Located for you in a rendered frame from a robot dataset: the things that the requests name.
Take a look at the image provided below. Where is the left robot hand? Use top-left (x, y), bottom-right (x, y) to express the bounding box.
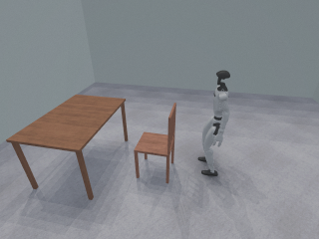
top-left (212, 133), bottom-right (223, 147)

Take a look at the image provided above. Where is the chair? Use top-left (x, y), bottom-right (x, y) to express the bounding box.
top-left (134, 103), bottom-right (176, 184)

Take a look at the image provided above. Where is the left robot forearm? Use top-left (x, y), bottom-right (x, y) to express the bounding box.
top-left (217, 113), bottom-right (229, 134)

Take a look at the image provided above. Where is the left robot upper arm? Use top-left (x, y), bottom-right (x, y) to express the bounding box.
top-left (218, 92), bottom-right (230, 115)

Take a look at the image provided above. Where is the table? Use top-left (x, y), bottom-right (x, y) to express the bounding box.
top-left (6, 95), bottom-right (128, 200)

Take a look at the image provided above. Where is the left robot thigh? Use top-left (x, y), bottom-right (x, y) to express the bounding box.
top-left (203, 124), bottom-right (220, 153)

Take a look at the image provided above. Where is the right robot foot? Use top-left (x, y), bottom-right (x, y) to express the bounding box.
top-left (198, 156), bottom-right (206, 162)

